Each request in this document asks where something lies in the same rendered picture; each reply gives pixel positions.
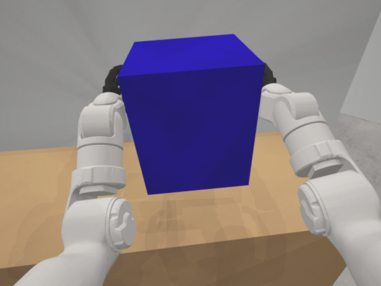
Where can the pedestal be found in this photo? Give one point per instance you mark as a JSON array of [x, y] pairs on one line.
[[251, 235]]

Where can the right robot upper arm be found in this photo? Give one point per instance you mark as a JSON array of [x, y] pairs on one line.
[[343, 208]]

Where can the left robot upper arm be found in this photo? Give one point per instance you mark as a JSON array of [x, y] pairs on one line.
[[94, 234]]

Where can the right robot hand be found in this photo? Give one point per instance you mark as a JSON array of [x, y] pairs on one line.
[[268, 76]]

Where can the robot right forearm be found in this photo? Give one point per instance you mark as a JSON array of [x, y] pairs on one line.
[[313, 149]]

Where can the carton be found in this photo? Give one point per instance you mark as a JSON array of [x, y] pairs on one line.
[[192, 106]]

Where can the left robot hand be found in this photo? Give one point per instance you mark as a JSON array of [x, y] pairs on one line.
[[111, 82]]

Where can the robot left forearm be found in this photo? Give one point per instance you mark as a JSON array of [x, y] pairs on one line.
[[99, 150]]

